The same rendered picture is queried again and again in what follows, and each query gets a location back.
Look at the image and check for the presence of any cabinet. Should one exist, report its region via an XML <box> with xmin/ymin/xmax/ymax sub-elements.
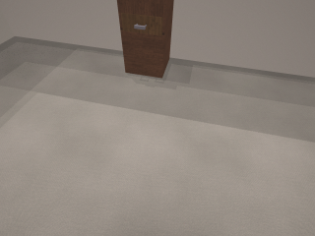
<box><xmin>117</xmin><ymin>0</ymin><xmax>174</xmax><ymax>78</ymax></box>

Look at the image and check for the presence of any handle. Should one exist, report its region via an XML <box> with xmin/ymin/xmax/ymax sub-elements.
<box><xmin>134</xmin><ymin>24</ymin><xmax>147</xmax><ymax>30</ymax></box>

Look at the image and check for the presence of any drawer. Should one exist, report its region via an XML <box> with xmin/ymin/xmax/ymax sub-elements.
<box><xmin>121</xmin><ymin>13</ymin><xmax>163</xmax><ymax>35</ymax></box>

